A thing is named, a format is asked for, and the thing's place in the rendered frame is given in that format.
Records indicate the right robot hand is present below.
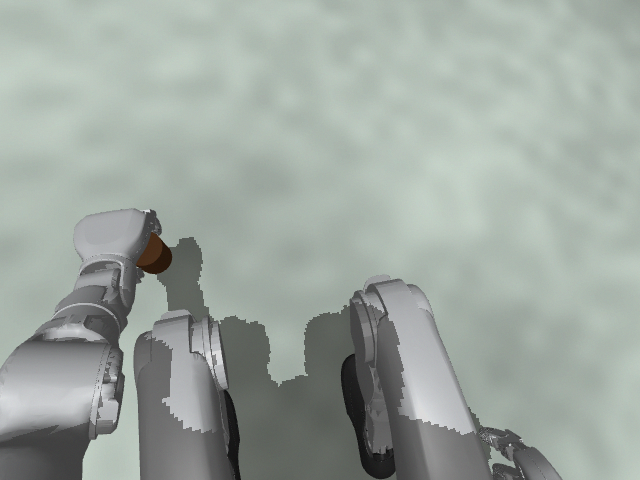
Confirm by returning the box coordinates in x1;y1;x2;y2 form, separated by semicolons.
479;427;563;480

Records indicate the right robot foot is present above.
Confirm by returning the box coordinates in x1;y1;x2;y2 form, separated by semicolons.
341;354;396;479

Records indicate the tin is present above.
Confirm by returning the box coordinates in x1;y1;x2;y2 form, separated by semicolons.
136;232;172;274

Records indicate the left robot hand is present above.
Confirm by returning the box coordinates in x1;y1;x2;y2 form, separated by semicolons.
74;208;162;284

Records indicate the left robot arm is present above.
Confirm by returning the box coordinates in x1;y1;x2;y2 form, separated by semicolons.
0;254;137;480

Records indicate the left robot foot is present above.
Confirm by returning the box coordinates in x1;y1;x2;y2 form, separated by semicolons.
223;390;241;480

